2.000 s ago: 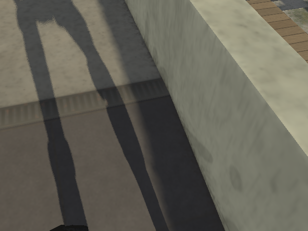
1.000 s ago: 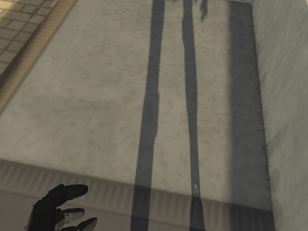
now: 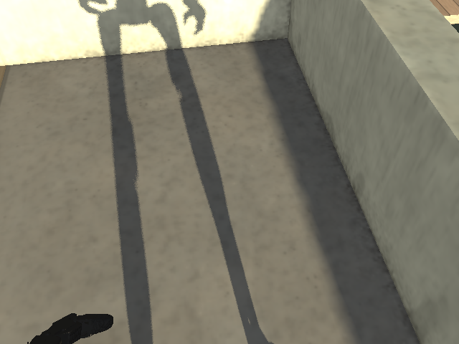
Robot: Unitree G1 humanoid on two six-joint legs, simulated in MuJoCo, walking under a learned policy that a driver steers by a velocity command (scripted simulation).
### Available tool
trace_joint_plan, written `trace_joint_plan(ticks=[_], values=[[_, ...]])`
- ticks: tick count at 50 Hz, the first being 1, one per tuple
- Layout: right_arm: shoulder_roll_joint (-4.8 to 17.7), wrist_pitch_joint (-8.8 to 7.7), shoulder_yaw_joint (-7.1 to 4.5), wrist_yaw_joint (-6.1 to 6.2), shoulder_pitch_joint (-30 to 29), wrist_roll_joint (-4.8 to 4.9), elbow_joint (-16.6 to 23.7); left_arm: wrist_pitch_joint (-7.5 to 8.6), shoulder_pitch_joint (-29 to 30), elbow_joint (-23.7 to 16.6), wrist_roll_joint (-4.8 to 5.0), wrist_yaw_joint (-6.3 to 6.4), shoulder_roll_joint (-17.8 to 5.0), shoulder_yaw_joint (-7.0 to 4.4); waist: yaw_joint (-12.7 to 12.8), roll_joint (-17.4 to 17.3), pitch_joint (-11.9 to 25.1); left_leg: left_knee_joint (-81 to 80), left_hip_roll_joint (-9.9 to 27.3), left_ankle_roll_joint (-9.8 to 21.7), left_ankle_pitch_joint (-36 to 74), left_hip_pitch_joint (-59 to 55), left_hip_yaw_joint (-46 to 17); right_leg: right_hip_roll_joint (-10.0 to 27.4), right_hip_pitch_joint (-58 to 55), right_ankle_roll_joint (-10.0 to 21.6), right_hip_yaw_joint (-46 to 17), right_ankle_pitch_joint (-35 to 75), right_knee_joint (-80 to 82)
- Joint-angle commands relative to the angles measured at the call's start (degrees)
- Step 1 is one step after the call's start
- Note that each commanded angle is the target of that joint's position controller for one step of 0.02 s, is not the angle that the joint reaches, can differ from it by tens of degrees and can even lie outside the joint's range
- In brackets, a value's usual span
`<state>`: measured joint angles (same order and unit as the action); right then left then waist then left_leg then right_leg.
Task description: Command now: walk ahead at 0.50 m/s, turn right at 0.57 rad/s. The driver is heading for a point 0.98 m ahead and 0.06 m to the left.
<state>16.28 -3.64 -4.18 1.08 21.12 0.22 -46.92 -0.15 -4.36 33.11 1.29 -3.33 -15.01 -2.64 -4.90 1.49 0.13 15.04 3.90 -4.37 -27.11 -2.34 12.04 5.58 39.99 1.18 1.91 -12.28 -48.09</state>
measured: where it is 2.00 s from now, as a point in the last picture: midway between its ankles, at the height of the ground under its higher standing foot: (205, 198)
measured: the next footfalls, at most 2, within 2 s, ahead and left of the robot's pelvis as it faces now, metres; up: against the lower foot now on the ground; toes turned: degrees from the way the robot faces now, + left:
right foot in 0.06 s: +0.19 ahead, -0.13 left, +0.01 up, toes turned -7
left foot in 0.62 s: +0.57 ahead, +0.02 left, +0.01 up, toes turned -4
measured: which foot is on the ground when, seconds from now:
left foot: down 0.00-0.08, up 0.10-0.60, down 0.62-1.00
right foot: up 0.00-0.04, down 0.06-0.64, up 0.66-1.00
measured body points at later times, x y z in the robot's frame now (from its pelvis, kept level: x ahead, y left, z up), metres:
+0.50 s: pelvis +0.28 -0.06 +0.02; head +0.30 -0.08 +0.47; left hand +0.36 +0.22 -0.09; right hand +0.48 -0.31 -0.06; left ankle +0.51 +0.06 -0.67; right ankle +0.15 -0.12 -0.72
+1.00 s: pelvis +0.60 -0.05 +0.02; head +0.64 -0.04 +0.47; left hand +0.79 +0.22 -0.06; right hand +0.69 -0.33 -0.08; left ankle +0.53 +0.02 -0.72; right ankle +0.80 -0.20 -0.67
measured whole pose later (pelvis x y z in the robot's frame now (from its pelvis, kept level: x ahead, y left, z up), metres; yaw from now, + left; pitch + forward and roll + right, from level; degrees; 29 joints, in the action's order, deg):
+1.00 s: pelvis +0.60 -0.05 +0.02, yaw +9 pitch +3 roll +0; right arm 16.6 -2.8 -3.5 -0.1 19.4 1.7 -41.5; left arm 5.7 -3.3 37.5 -0.7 0.3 -16.8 -1.6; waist -4.7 2.0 -1.6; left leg 22.2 -8.2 5.0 -15.7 8.2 -10.9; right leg 3.1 36.6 -3.8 -6.6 1.4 -33.5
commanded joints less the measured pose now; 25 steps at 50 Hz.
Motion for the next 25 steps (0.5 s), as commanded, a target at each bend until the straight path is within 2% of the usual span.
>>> trace_joint_plan(ticks=[1,2,3,4,5,6,7,8,9,10,12,15,17,19,22,25], values=[[13.0,-0.08,-3.35,-0.03,-4.1,0.75,3.5,0.61,0.5,-4.4,-0.12,-0.3,-5.0,-1.82,4.9,-8.1,-1.5,3.6,13.3,10.7,42.2,2.3,-2.3,-4.7,-10.3,3.3,6.1,-5.9,6.2],[13.4,0.33,-3.32,0.02,-4.9,0.81,3.5,0.6,-8.0,-2.2,0.04,0.01,-7.4,-3.43,9.9,-7.9,2.9,14.7,11.2,9.1,54.5,4.3,0.5,-8.7,-22.2,4.9,8.6,-4.0,10.4],[11.1,0.1,-2.41,0.21,-3.0,0.05,4.0,0.27,-19.5,1.2,0.59,0.8,-12.1,-5.84,14.2,-5.0,8.7,30.6,8.9,7.0,49.1,13.8,1.4,-9.9,-40.0,6.6,5.3,-2.1,11.3],[2.7,-0.73,-0.03,-0.01,-1.5,-1.98,7.4,0.15,-21.4,2.0,0.93,2.18,-19.2,-7.13,10.7,13.8,9.3,53.0,1.8,2.5,3.9,38.6,0.3,4.6,-54.0,13.8,-22.7,-12.1,18.5],[3.5,-3.23,0.72,-0.29,-4.3,-0.47,10.3,1.6,-20.7,-0.9,0.46,1.71,-18.7,-6.15,10.8,15.1,19.6,65.1,-4.9,2.4,-6.6,47.6,-14.6,12.4,-57.9,22.0,-51.9,-24.7,31.8],[7.9,-4.48,-0.46,-0.66,-11.6,1.88,12.2,2.81,-19.3,-0.3,0.18,1.23,-13.7,-4.65,12.5,7.4,12.9,68.9,-2.7,2.9,-1.0,54.0,-17.1,12.8,-55.1,19.3,-47.3,-18.8,34.9],[6.8,-5.31,0.07,-0.72,-11.7,1.74,12.4,3.42,-18.5,0.5,-0.43,1.25,-12.4,-4.25,10.6,5.8,8.7,66.7,-0.5,3.9,3.3,54.2,-16.2,11.3,-49.2,18.4,-39.7,-13.2,33.2],[6.4,-5.63,0.28,-0.2,-11.4,-0.03,11.7,3.64,-14.5,-0.2,-0.62,1.39,-11.1,-3.9,8.1,0.2,6.5,62.3,1.8,4.1,7.1,50.3,-16.3,9.0,-41.7,16.8,-33.4,-7.3,32.2],[6.8,-5.3,-0.06,-0.06,-10.6,-0.87,11.4,3.75,-11.6,-0.7,-1.33,1.5,-9.5,-3.24,5.7,0.3,5.2,58.2,3.2,4.2,9.4,45.6,-16.9,7.0,-35.4,15.9,-28.8,-1.9,32.5],[6.8,-4.63,-0.25,-0.24,-9.7,-0.98,11.1,3.88,-10.1,-0.7,-1.63,1.78,-8.6,-2.85,4.0,0.8,4.7,55.9,3.7,4.1,10.7,42.6,-17.3,5.8,-32.0,15.6,-26.8,1.0,33.7],[5.9,-3.18,-0.09,-0.53,-9.0,-1.04,10.1,4.52,-9.9,0.6,-1.58,2.32,-7.4,-2.27,3.0,0.6,3.9,50.9,3.8,3.0,12.4,41.4,-16.0,5.3,-29.4,15.6,-21.7,9.0,34.9],[3.4,-2.31,0.78,-0.85,-13.8,-1.35,10.4,4.98,-13.3,3.9,-1.23,3.16,-8.1,-2.11,4.8,1.2,1.2,40.4,3.3,2.0,23.2,42.9,-14.3,3.6,-28.6,13.4,-13.8,15.9,36.6],[2.4,-2.39,1.21,-1.47,-17.7,-0.87,10.7,5.1,-15.0,5.6,-1.26,3.5,-8.4,-1.95,6.6,2.3,0.1,31.7,2.2,2.6,32.3,41.4,-13.4,2.2,-28.9,11.1,-10.0,15.8,37.1],[2.2,-2.52,1.45,-2.29,-21.5,-0.21,11.4,5.31,-16.6,7.0,-1.22,3.68,-9.2,-1.95,8.4,2.8,-1.3,24.8,0.8,3.4,37.8,40.1,-12.3,2.7,-30.2,9.7,-8.4,13.1,38.0],[2.3,-2.76,1.5,-3.63,-25.7,0.55,13.0,5.35,-18.8,9.0,-1.48,3.76,-10.6,-2.15,10.3,2.0,-4.1,19.3,-0.1,4.9,38.0,42.7,-12.4,5.7,-36.0,9.4,-8.1,11.4,38.5],[2.3,-3.02,1.54,-5.1,-27.8,0.69,14.5,4.62,-19.8,10.6,-1.75,3.95,-10.7,-2.28,10.8,1.4,-5.5,16.1,-1.5,6.9,32.2,46.5,-12.6,8.3,-43.7,8.9,-6.4,17.5,35.6]])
